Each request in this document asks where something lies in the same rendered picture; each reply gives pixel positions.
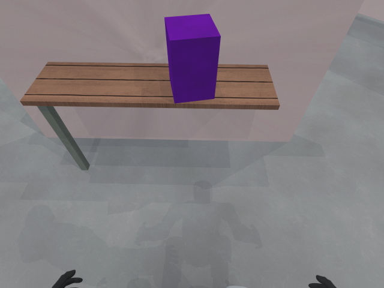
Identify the robot right hand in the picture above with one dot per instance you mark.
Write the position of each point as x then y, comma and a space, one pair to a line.
325, 283

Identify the carton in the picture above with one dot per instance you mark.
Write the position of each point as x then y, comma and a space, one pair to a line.
193, 45

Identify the robot left hand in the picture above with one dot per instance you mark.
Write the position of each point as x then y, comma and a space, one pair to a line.
67, 279

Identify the table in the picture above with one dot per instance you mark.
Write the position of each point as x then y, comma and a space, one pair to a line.
103, 84

